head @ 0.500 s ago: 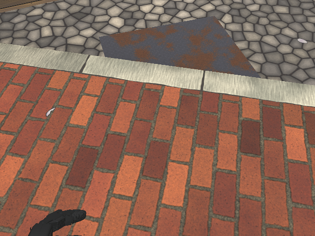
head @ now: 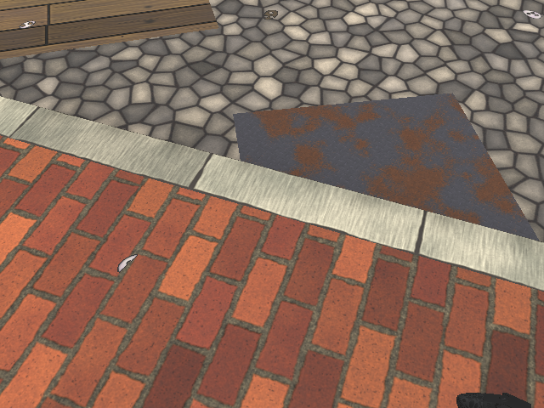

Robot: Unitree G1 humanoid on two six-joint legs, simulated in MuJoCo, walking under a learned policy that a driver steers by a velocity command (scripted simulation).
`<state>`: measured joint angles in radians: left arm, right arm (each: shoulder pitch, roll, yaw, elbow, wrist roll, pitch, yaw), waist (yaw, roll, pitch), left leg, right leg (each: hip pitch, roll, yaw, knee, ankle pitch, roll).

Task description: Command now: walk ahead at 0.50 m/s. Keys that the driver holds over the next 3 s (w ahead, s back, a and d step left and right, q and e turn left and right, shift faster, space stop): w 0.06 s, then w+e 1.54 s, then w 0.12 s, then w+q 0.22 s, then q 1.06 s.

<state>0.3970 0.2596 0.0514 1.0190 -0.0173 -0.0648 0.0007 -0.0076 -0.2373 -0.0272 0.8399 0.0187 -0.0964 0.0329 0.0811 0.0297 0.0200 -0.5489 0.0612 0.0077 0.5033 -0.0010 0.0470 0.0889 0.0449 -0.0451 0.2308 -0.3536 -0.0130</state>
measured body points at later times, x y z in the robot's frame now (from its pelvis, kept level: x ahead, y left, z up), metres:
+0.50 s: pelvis +0.27 +0.02 +0.00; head +0.30 +0.00 +0.45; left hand +0.49 +0.22 -0.11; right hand +0.23 -0.25 -0.14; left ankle +0.16 +0.12 -0.73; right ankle +0.43 -0.15 -0.69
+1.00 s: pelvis +0.55 -0.08 +0.01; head +0.57 -0.11 +0.46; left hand +0.72 +0.16 -0.10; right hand +0.65 -0.40 -0.08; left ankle +0.78 -0.02 -0.70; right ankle +0.44 -0.13 -0.73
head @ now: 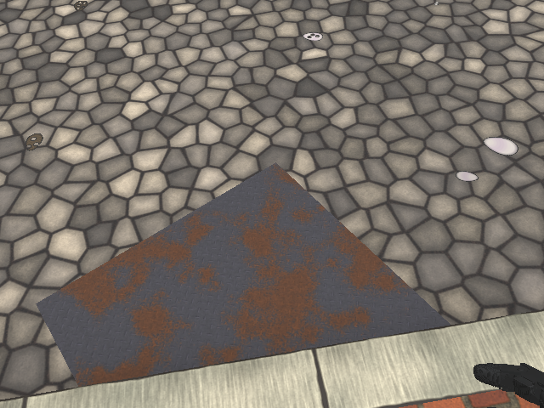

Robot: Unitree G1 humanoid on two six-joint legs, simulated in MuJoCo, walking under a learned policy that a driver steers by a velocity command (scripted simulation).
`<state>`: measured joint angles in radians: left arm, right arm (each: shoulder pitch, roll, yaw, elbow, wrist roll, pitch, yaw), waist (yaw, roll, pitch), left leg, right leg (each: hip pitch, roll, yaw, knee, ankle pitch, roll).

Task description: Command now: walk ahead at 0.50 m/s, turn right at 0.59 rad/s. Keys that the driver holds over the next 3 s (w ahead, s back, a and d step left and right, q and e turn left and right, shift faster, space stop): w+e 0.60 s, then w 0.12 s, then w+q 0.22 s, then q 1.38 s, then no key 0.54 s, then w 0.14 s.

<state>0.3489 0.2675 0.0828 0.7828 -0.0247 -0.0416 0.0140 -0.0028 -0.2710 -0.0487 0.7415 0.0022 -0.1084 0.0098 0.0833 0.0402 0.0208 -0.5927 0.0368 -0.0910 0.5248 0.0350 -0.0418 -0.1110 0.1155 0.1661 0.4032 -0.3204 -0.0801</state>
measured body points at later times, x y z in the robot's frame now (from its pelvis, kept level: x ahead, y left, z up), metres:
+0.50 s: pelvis +0.26 +0.00 +0.00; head +0.29 -0.02 +0.44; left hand +0.53 +0.17 -0.09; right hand +0.19 -0.29 -0.13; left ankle +0.19 +0.14 -0.74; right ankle +0.37 -0.19 -0.70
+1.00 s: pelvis +0.50 -0.14 -0.01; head +0.51 -0.15 +0.44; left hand +0.68 +0.10 -0.11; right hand +0.54 -0.44 -0.12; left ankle +0.74 -0.06 -0.70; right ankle +0.39 -0.17 -0.74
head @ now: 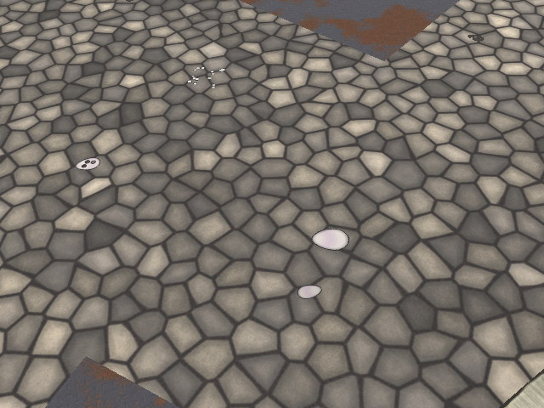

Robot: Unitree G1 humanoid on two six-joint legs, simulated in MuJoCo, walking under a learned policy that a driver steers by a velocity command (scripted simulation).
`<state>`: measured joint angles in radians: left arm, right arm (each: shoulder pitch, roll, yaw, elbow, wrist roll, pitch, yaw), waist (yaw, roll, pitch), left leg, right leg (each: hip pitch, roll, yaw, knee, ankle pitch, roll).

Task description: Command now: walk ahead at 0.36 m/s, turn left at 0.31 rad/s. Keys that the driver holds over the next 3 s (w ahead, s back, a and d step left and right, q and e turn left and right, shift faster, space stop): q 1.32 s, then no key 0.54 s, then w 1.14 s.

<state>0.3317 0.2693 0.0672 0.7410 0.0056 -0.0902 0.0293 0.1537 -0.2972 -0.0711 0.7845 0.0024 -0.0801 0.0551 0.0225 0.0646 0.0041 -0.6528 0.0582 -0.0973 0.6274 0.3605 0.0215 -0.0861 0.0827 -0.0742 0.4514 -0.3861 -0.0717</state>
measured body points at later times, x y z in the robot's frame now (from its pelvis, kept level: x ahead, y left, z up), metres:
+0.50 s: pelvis +0.20 +0.02 -0.11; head +0.23 +0.05 +0.34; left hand +0.33 +0.31 -0.19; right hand +0.37 -0.22 -0.21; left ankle +0.22 +0.13 -0.85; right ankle +0.26 -0.12 -0.61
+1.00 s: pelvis +0.25 -0.08 -0.03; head +0.29 -0.08 +0.42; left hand +0.18 +0.21 -0.12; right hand +0.58 -0.16 -0.11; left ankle +0.25 +0.07 -0.69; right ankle +0.30 -0.17 -0.73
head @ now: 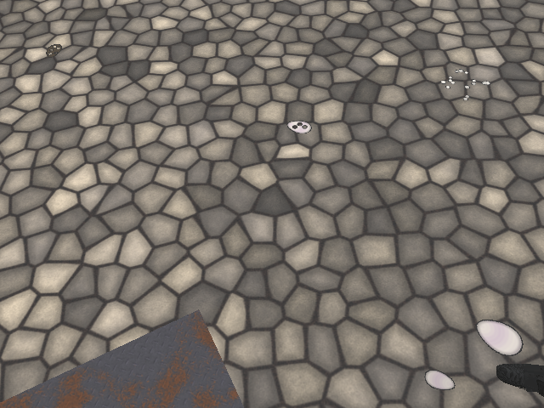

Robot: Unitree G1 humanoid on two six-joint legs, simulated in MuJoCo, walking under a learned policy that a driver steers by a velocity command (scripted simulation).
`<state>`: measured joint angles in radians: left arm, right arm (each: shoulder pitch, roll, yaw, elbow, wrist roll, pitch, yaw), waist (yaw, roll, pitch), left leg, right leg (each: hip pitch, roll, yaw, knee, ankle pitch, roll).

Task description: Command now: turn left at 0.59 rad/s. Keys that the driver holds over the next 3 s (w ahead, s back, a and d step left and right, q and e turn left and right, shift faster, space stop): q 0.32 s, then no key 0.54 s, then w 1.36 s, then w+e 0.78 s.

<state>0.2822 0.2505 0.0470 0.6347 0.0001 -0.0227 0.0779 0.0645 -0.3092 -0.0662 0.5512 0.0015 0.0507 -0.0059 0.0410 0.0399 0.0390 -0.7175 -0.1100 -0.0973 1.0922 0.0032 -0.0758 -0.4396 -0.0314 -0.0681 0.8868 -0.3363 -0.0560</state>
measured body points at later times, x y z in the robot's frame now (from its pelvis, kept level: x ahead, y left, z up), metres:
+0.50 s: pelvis +0.09 +0.03 -0.09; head +0.12 +0.06 +0.36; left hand +0.17 +0.31 -0.20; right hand +0.29 -0.18 -0.20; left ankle +0.12 +0.12 -0.82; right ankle +0.19 -0.13 -0.74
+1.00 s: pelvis +0.18 -0.02 -0.09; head +0.18 -0.02 +0.36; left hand +0.21 +0.25 -0.20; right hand +0.33 -0.24 -0.22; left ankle +0.12 +0.11 -0.81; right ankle +0.19 -0.13 -0.82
